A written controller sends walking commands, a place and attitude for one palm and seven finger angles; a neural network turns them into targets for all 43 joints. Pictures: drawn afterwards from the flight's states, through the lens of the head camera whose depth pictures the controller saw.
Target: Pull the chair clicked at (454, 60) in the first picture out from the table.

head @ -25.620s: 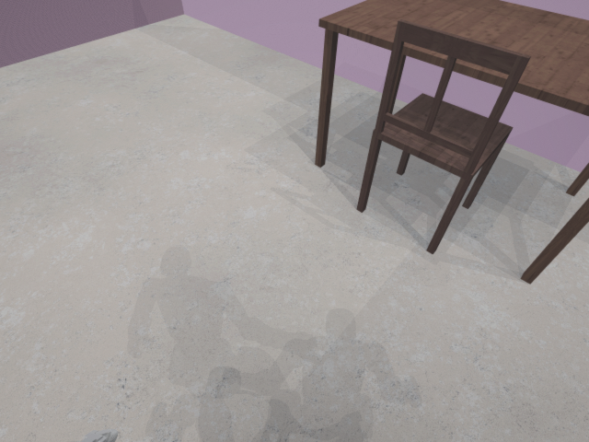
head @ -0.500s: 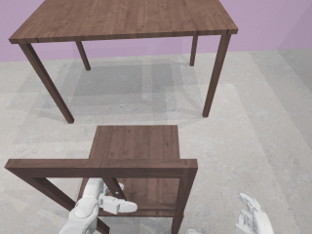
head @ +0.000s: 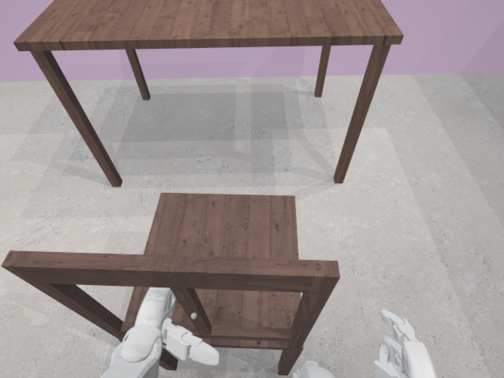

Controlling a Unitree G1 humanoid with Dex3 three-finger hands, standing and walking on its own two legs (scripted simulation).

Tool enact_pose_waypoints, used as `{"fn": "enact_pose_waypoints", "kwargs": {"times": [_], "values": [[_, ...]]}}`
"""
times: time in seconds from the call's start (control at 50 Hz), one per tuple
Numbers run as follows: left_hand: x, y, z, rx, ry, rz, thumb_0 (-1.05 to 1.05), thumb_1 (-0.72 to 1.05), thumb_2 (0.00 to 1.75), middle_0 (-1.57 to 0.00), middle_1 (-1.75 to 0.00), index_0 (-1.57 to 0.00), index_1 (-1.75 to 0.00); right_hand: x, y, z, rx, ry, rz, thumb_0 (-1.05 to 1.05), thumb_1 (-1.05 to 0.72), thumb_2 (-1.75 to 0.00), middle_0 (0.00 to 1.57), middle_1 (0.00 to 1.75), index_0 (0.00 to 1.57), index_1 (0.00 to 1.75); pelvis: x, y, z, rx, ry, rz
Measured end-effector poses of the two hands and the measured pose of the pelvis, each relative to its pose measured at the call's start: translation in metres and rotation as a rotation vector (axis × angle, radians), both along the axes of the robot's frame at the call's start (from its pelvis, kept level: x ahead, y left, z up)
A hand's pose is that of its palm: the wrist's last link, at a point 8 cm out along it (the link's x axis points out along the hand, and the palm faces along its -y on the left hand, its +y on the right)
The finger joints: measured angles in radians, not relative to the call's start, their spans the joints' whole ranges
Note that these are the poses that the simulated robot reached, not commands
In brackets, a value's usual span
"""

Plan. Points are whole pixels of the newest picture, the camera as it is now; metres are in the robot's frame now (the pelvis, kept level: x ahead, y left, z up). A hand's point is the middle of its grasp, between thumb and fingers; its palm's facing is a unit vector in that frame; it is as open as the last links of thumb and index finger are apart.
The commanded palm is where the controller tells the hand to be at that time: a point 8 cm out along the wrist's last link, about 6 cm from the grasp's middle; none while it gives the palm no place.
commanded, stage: draw the fingers out of the gap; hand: left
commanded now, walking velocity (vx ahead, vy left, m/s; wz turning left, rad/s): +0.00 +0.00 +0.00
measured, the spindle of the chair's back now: (194, 310) +0.24 +0.10 -0.05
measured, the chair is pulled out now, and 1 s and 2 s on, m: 0.68 0.68 0.68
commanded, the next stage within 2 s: draw the hand back to the body in 0.70 s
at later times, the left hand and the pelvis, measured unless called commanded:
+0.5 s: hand (180, 371) +0.15 +0.11 -0.03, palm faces -0.06 -0.99 -0.13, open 17.4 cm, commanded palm +0.12 +0.16 -0.01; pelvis +0.01 +0.00 -0.01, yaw +1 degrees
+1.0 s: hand out of the picture +0.13 +0.13 +0.02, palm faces +0.09 -1.00 -0.01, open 17.5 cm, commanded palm +0.08 +0.18 +0.03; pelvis -0.01 +0.00 -0.03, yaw +0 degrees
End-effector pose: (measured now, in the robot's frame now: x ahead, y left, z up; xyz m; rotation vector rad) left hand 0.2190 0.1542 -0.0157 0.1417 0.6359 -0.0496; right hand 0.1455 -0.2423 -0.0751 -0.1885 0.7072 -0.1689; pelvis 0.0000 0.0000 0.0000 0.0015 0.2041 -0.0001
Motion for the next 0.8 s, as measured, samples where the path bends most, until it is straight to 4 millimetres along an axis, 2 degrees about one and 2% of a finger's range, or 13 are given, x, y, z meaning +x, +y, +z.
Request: {"fn": "enact_pose_waypoints", "kwargs": {"times": [0.08, 0.18, 0.28, 0.4, 0.58, 0.8], "values": [[-0.013, 0.010, -0.004, 0.015, 0.033, 0.025, 0.00, -0.54, 0.21, -0.01, -0.02, -0.01, -0.02, 0.005, -0.001, 0.004, -0.002, -0.004, -0.012, 0.02, -0.90, -0.90, 0.20, 0.30, 0.21, 0.30, 0.005, -0.001, -0.001, -0.001, 0.010, -0.003], [-0.039, 0.019, 0.003, 0.027, 0.039, 0.048, -0.01, -0.53, 0.21, 0.00, -0.01, -0.01, -0.01, 0.017, 0.000, 0.007, -0.006, -0.036, -0.013, 0.02, -0.90, -0.90, 0.20, 0.30, 0.21, 0.30, 0.011, 0.000, -0.003, -0.010, 0.015, 0.006], [-0.058, 0.012, 0.001, 0.000, 0.049, 0.038, -0.01, -0.54, 0.21, 0.00, 0.00, -0.01, 0.00, 0.030, 0.005, 0.007, -0.018, -0.070, 0.015, 0.01, -0.90, -0.90, 0.20, 0.30, 0.21, 0.30, 0.011, 0.002, -0.008, -0.016, 0.020, 0.019], [-0.068, 0.007, 0.003, -0.004, 0.023, 0.025, -0.01, -0.54, 0.21, 0.00, 0.00, -0.01, 0.00, 0.039, 0.013, 0.008, -0.009, -0.106, 0.026, 0.02, -0.90, -0.90, 0.20, 0.30, 0.21, 0.30, 0.010, 0.003, -0.013, -0.015, 0.024, 0.019], [-0.092, 0.009, 0.006, -0.001, 0.040, 0.044, -0.01, -0.54, 0.21, 0.00, 0.00, -0.01, 0.00, 0.039, 0.020, 0.010, 0.013, -0.131, 0.019, 0.02, -0.90, -0.90, 0.20, 0.30, 0.21, 0.30, 0.006, 0.003, -0.016, -0.012, 0.019, 0.014], [-0.125, 0.010, 0.009, -0.006, 0.043, 0.048, -0.01, -0.54, 0.21, 0.00, 0.00, -0.01, 0.00, 0.031, 0.013, 0.011, -0.012, -0.156, -0.003, 0.02, -0.90, -0.90, 0.20, 0.30, 0.21, 0.30, -0.002, 0.002, -0.022, -0.017, 0.015, 0.014]]}}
